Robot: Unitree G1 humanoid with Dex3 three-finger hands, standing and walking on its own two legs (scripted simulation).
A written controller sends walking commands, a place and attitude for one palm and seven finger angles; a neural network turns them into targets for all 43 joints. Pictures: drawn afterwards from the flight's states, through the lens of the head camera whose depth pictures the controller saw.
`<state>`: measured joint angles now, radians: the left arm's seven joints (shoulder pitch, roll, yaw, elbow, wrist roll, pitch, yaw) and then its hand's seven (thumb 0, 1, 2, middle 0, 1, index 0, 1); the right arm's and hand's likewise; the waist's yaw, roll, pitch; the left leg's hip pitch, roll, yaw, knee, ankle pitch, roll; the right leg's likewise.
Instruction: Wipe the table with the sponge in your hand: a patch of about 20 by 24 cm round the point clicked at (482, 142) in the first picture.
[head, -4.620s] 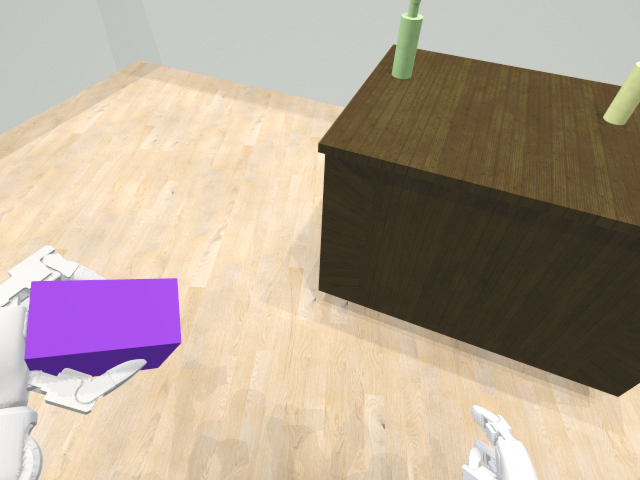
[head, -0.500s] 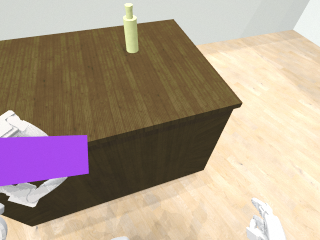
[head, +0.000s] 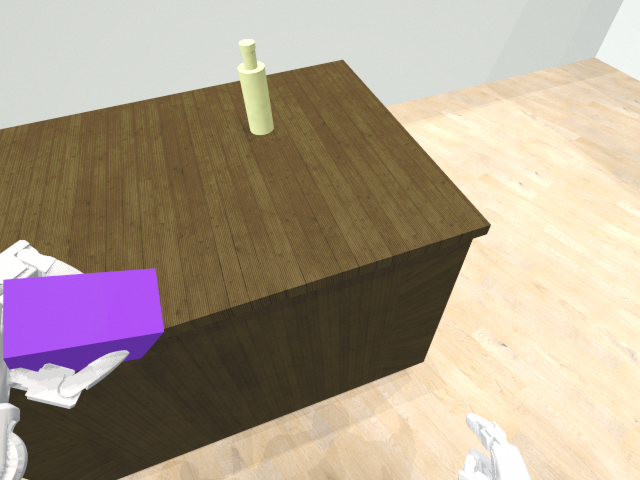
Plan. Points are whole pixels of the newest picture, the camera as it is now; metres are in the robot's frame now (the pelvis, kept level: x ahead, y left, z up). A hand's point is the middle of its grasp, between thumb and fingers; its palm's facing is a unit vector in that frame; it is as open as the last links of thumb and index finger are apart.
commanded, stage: come to a stop and stand still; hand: left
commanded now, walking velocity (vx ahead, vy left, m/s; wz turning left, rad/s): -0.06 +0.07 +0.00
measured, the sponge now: (105, 323) +0.23 +0.22 +0.15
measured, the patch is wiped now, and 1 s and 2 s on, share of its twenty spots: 0.00 0.00 0.00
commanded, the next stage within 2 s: look again from close up in 0.84 s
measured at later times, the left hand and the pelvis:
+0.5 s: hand out of the picture +0.18 +0.29 +0.16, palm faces +0.30 -0.89 -0.34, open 9.8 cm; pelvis -0.04 +0.07 +0.00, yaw -2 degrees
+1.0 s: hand out of the picture +0.18 +0.32 +0.16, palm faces +0.38 -0.85 -0.37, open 9.8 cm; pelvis -0.05 +0.07 +0.01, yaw -2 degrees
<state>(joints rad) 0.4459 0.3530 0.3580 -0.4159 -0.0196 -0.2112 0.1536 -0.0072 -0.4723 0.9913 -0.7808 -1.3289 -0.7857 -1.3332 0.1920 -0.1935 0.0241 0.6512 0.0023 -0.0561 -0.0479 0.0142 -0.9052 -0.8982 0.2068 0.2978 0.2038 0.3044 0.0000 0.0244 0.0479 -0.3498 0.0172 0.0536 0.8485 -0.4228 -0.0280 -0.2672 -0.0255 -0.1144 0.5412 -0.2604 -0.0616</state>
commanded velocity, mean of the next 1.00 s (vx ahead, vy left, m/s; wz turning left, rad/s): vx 0.00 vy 0.00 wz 0.00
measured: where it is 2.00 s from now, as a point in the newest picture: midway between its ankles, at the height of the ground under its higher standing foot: outside the picture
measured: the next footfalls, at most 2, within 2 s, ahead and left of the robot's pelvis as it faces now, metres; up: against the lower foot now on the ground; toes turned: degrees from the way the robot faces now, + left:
left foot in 0.14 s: +0.05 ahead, +0.14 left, +0.00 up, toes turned +0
right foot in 0.56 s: -0.02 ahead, -0.04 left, +0.00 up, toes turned -2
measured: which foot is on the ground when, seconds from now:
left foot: up 0.00-0.12, down 0.14-1.00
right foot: down 0.00-0.38, up 0.40-0.54, down 0.56-1.00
